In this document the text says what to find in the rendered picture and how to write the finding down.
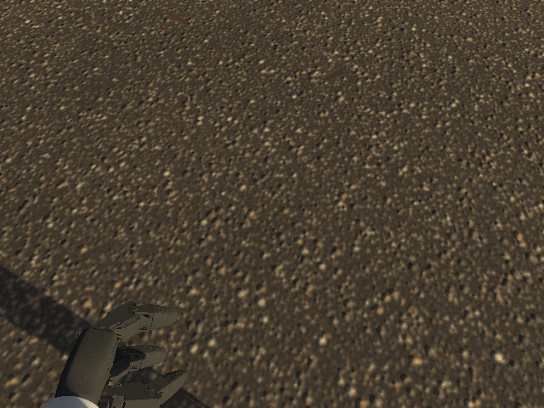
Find left robot hand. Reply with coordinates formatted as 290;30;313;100
54;301;187;408

